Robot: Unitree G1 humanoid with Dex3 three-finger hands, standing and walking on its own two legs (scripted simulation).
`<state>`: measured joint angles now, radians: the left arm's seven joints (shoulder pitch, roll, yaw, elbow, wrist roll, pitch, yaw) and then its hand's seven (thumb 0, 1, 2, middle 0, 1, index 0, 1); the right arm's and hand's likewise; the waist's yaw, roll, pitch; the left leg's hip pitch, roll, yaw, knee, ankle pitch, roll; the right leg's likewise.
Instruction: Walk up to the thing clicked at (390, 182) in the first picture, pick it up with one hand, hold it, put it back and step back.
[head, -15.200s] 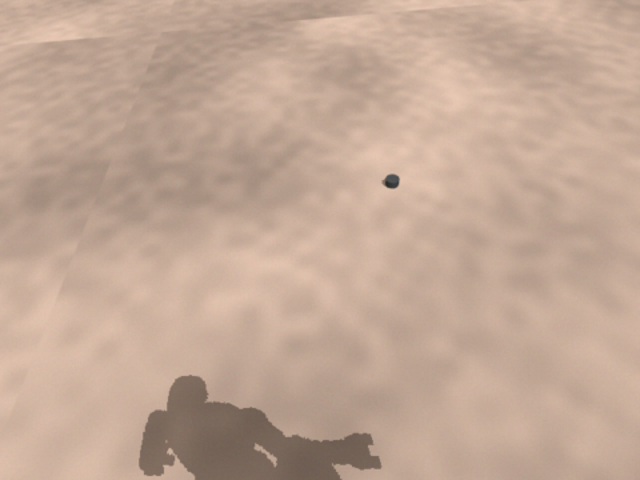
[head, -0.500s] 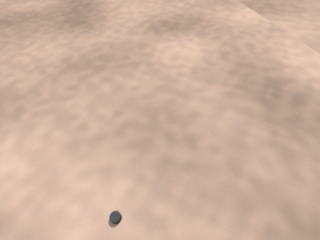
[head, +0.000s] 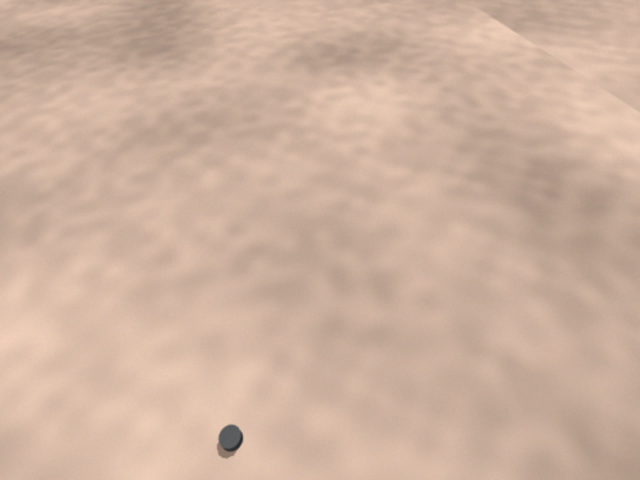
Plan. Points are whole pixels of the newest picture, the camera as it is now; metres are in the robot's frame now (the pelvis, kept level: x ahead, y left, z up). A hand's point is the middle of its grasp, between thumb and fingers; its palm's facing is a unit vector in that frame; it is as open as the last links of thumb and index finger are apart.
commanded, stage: stand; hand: left
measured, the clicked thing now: (231, 438) +0.37 +0.32 -0.77
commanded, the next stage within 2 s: walk up in 0.24 s
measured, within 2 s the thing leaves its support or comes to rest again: neither
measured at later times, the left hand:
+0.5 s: hand out of the picture +0.05 +0.34 -0.16, palm faces +0.01 -0.90 -0.44, open 7.4 cm
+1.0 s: hand out of the picture +0.05 +0.33 -0.17, palm faces +0.02 -0.94 -0.33, open 7.4 cm
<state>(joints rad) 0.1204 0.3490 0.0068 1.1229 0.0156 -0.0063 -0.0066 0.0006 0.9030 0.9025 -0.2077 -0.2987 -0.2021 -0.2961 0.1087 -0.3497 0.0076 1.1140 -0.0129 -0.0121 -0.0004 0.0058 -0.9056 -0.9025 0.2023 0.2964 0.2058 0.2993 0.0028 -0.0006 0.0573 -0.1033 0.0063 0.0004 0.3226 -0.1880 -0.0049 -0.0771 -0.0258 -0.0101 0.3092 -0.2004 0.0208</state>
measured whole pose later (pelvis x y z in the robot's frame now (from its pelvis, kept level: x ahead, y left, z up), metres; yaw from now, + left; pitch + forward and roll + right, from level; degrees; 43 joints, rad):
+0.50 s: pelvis -0.01 +0.05 -0.02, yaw +3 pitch -2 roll -1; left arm 0.16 0.40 0.06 0.99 0.04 -0.02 0.03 0.00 0.90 0.90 -0.21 -0.30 -0.21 -0.30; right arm 0.16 -0.42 -0.09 0.95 -0.04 0.06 0.05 0.01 -0.91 -0.90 0.20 0.30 0.20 0.30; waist 0.00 0.01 0.12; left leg -0.29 0.02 -0.06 0.66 -0.42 0.02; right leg -0.19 -0.11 -0.03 0.52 -0.30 0.05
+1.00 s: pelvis -0.02 +0.07 -0.01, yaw +2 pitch -3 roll +0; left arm 0.14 0.35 0.04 1.00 0.02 0.04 -0.03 0.00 0.90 0.90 -0.21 -0.30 -0.20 -0.30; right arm 0.14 -0.35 -0.02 0.99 -0.01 -0.02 -0.01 0.01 -0.90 -0.90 0.20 0.30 0.21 0.30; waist 0.01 -0.01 0.11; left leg -0.20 -0.01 -0.02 0.50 -0.25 0.00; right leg -0.17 0.01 0.00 0.52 -0.30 -0.02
